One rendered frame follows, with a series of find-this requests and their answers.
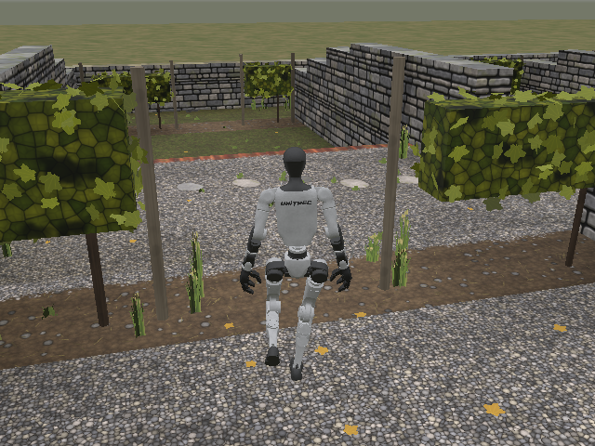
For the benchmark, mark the robot left upper arm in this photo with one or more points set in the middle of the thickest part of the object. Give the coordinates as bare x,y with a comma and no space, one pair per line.
266,197

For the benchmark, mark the robot right hand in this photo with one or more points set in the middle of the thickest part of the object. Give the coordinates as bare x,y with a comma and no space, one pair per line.
345,278

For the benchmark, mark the robot left hand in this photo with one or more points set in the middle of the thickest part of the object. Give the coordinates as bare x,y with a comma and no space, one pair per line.
244,280

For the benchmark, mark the right robot foot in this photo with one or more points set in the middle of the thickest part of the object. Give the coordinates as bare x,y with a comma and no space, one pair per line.
295,373

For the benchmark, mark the robot right forearm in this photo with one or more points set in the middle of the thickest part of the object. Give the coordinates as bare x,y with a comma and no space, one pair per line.
339,250

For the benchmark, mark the robot left forearm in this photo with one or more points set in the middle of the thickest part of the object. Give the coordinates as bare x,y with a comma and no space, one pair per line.
251,252

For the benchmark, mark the left robot shin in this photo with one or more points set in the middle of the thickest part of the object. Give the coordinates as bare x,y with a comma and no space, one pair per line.
272,325

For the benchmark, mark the robot right upper arm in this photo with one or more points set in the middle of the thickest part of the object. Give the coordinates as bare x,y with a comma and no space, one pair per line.
330,213

